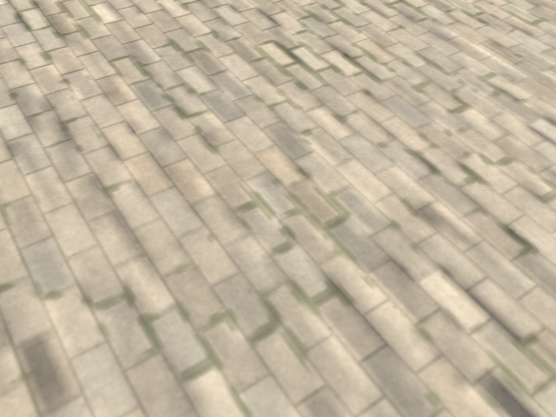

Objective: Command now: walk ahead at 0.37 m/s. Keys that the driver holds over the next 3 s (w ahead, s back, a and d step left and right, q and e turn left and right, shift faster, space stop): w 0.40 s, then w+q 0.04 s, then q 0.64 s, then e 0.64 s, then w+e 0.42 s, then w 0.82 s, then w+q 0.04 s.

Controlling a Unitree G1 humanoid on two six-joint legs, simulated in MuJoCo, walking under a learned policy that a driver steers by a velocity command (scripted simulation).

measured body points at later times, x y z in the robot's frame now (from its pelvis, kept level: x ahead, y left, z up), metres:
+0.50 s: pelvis +0.25 -0.05 -0.01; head +0.29 -0.05 +0.44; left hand +0.43 +0.21 -0.11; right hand +0.25 -0.32 -0.15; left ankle +0.09 +0.09 -0.64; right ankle +0.33 -0.13 -0.74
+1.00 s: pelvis +0.42 -0.01 -0.01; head +0.46 +0.02 +0.44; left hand +0.48 +0.30 -0.13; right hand +0.64 -0.24 -0.09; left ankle +0.47 +0.09 -0.74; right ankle +0.37 -0.16 -0.65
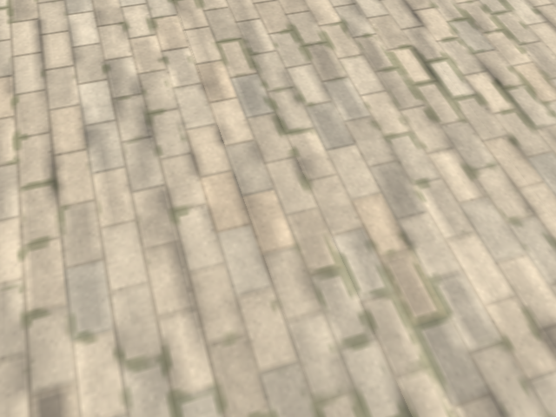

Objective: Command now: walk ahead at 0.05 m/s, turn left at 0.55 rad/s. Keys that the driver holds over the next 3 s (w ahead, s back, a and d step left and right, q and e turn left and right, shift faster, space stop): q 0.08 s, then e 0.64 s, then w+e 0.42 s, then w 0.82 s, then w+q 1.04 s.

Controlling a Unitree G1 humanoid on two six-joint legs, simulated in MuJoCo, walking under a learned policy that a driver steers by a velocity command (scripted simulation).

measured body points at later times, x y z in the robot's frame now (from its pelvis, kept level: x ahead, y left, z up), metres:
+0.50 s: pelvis +0.04 -0.04 +0.00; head +0.07 -0.05 +0.45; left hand +0.14 +0.24 -0.12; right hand +0.20 -0.31 -0.10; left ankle +0.08 +0.08 -0.73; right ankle +0.05 -0.17 -0.73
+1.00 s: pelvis +0.08 -0.10 +0.01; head +0.08 -0.14 +0.46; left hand +0.22 +0.15 -0.09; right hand +0.15 -0.42 -0.10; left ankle +0.16 +0.05 -0.66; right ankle +0.01 -0.17 -0.73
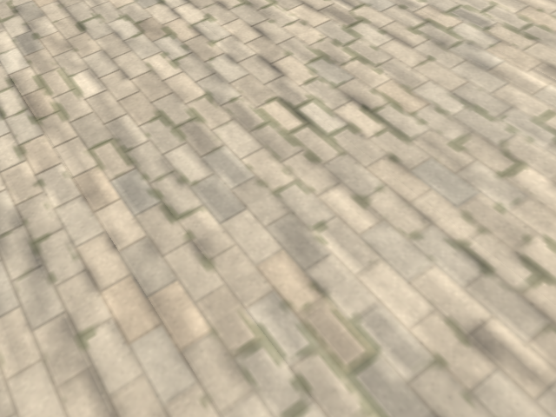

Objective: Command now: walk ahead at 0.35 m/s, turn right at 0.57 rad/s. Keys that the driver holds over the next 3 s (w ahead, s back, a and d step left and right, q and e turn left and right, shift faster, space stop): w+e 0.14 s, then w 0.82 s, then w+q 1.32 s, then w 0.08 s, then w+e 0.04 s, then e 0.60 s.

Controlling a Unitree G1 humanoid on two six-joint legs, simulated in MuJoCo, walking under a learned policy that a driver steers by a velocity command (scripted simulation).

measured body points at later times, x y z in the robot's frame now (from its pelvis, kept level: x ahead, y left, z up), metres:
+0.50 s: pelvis +0.26 +0.02 +0.00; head +0.29 +0.02 +0.45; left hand +0.40 +0.28 -0.12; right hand +0.32 -0.26 -0.11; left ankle +0.29 +0.12 -0.74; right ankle +0.19 -0.10 -0.66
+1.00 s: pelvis +0.53 -0.09 +0.00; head +0.55 -0.11 +0.45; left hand +0.67 +0.16 -0.10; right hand +0.59 -0.39 -0.12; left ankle +0.55 +0.06 -0.66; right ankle +0.54 -0.18 -0.74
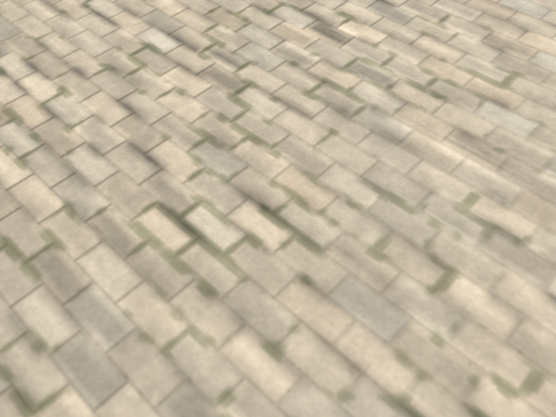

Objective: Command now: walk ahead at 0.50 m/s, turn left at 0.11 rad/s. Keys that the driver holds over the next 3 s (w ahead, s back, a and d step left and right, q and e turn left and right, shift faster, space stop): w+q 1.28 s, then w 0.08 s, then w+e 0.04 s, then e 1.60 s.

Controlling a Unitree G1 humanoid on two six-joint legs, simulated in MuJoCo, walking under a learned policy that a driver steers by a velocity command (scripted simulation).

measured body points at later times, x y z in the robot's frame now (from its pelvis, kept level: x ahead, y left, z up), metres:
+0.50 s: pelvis +0.28 +0.08 -0.01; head +0.32 +0.10 +0.44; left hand +0.33 +0.38 -0.12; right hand +0.48 -0.16 -0.11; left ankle +0.32 +0.16 -0.74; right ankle +0.24 -0.09 -0.65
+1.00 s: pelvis +0.57 +0.11 +0.00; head +0.59 +0.12 +0.45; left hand +0.54 +0.41 -0.10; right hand +0.81 -0.07 -0.11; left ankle +0.46 +0.21 -0.65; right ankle +0.65 +0.04 -0.74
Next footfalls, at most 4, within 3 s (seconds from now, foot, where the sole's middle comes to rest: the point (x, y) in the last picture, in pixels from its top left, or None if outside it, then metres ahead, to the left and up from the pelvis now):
0.34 left None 0.36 0.16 -0.78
0.82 right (285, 333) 0.68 0.05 -0.78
1.34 left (143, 309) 0.75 0.44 -0.78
1.84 right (169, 229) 1.02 0.41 -0.78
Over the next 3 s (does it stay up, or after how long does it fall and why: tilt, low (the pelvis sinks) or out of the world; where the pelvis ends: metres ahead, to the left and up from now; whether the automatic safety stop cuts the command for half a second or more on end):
stays up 0.89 0.44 0.00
